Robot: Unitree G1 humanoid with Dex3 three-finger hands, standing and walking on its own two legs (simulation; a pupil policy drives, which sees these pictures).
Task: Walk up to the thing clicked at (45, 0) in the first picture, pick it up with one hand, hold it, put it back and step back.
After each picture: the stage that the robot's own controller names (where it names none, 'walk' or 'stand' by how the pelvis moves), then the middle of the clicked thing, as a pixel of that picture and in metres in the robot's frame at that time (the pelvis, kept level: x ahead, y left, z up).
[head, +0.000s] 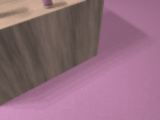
stand; out of the picture +1.05 +0.30 -0.02
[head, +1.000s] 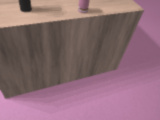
walk; (84, 2) +0.98 +0.04 +0.00
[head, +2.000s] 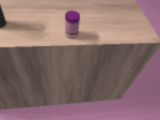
rise first; (72, 25) +0.65 +0.09 +0.01
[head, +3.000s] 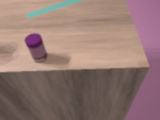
stand; (37, 48) +0.51 +0.25 +0.02
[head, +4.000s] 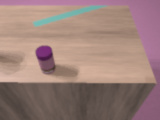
stand; (46, 60) +0.48 +0.20 -0.01
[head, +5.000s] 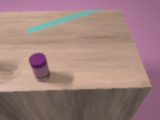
stand; (40, 68) +0.45 +0.21 -0.02
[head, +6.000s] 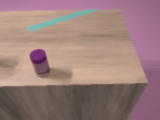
stand; (40, 63) +0.48 +0.22 -0.02
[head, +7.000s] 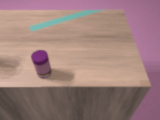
stand; (42, 64) +0.47 +0.21 -0.02
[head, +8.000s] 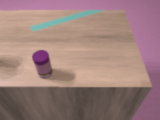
stand; (43, 64) +0.47 +0.21 -0.02
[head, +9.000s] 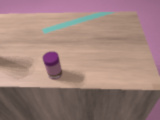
rise first; (53, 66) +0.47 +0.20 -0.02
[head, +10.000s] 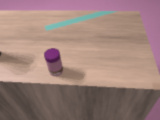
go down; (54, 62) +0.48 +0.20 -0.02
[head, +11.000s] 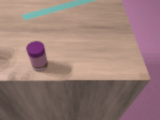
go down; (38, 57) +0.48 +0.19 -0.01
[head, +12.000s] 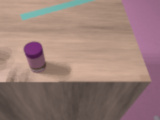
go down; (35, 58) +0.47 +0.19 +0.00
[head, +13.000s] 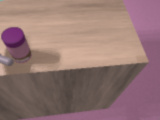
close in; (17, 46) +0.47 +0.20 +0.04
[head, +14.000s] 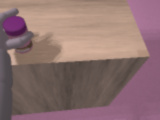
close; (19, 36) +0.50 +0.20 +0.05
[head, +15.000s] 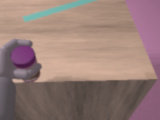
lift; (27, 65) +0.37 +0.20 +0.10
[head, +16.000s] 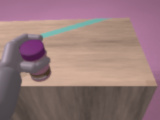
lift; (36, 61) +0.34 +0.17 +0.18
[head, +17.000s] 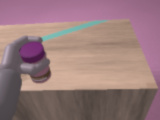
hold; (36, 63) +0.34 +0.17 +0.18
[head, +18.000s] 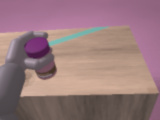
crouch; (42, 59) +0.34 +0.15 +0.21
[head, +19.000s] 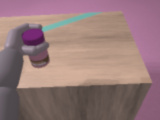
crouch; (36, 49) +0.42 +0.17 +0.15
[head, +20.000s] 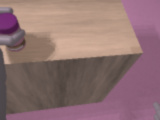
lower; (11, 33) +0.50 +0.20 +0.05
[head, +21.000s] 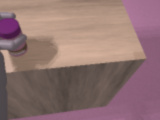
lower; (13, 38) +0.49 +0.20 +0.05
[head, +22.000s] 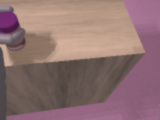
lower; (11, 32) +0.50 +0.20 +0.06
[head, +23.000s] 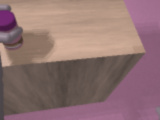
lower; (8, 31) +0.51 +0.21 +0.06
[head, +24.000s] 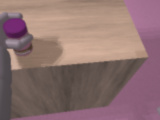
loosen; (19, 38) +0.49 +0.19 +0.05
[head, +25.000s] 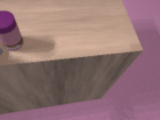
withdraw; (8, 32) +0.50 +0.20 +0.06
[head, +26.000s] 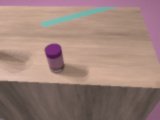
sink last; (55, 59) +0.47 +0.18 +0.02
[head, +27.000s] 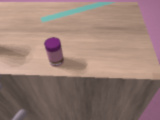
stand; (54, 52) +0.50 +0.19 +0.02
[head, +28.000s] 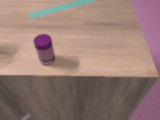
stand; (45, 50) +0.49 +0.19 +0.03
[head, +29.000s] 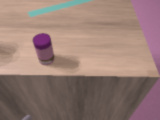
stand; (44, 50) +0.49 +0.19 +0.04
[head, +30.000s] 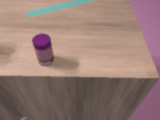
stand; (43, 50) +0.48 +0.19 +0.04
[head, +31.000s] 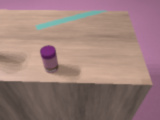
stand; (49, 59) +0.50 +0.19 -0.02
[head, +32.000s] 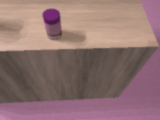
walk; (53, 25) +0.58 +0.15 +0.00
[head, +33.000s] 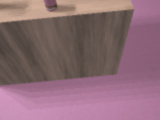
walk; out of the picture +0.83 +0.26 +0.00
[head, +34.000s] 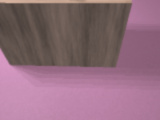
stand; out of the picture +1.12 +0.19 +0.00
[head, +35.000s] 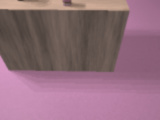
stand; out of the picture +1.12 +0.19 -0.02
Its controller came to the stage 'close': yes
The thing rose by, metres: 0.21
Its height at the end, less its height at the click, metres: +0.00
